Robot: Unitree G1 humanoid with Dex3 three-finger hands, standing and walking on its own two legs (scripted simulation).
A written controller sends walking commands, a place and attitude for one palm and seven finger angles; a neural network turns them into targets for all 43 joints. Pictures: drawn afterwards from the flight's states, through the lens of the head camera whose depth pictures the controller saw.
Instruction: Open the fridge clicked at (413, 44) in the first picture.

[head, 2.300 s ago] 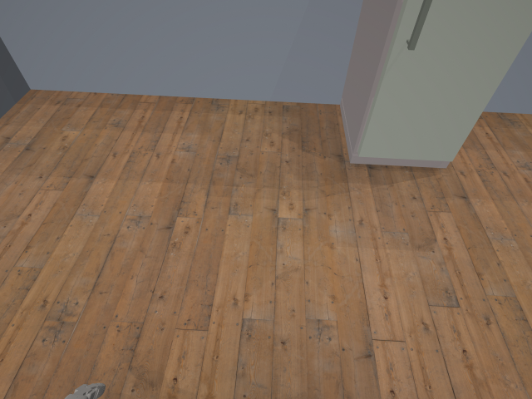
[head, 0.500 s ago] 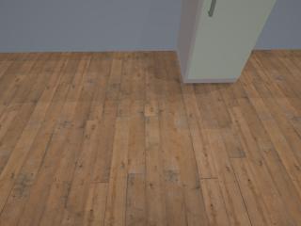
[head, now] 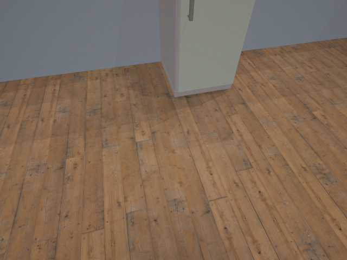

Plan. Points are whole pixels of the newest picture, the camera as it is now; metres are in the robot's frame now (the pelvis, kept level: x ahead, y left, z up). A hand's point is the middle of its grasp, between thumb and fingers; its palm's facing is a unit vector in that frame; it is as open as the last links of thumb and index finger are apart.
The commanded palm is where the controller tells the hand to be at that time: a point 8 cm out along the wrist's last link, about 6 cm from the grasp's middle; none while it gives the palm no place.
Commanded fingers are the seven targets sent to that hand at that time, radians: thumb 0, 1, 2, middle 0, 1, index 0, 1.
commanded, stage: walk to a spot facing it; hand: left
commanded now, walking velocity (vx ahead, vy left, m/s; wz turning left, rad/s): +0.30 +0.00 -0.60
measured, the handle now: out of the picture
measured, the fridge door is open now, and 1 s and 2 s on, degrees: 0 0 0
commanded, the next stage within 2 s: turn to face it in 1.98 s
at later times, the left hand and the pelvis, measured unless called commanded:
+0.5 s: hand (138, 201) +0.31 +0.15 -0.18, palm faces -0.36 -0.92 -0.16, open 7.4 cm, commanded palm none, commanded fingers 0.00 0.90 0.90 -0.20 -0.30 -0.20 -0.30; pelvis +0.13 +0.01 -0.01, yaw -20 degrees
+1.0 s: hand (161, 172) +0.42 +0.09 -0.18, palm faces -0.37 -0.91 -0.20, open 7.3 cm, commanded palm none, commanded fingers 0.00 0.90 0.90 -0.20 -0.30 -0.20 -0.30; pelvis +0.33 -0.08 -0.01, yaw -27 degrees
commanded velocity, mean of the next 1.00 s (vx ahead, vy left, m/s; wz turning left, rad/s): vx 0.35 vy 0.00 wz -0.36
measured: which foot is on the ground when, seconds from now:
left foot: up 0.00-0.08, down 0.10-0.58, up 0.60-1.00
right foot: down 0.00-0.10, up 0.12-0.56, down 0.58-1.00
